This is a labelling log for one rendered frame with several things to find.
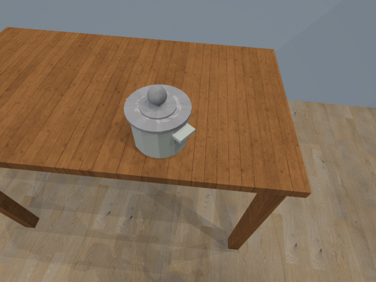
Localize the lid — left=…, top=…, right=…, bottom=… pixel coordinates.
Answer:
left=124, top=85, right=192, bottom=134

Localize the knob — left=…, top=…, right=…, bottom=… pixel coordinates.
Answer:
left=147, top=85, right=167, bottom=105

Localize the pot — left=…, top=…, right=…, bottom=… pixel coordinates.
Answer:
left=126, top=99, right=196, bottom=159

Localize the table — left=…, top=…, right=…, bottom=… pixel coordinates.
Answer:
left=0, top=27, right=311, bottom=250

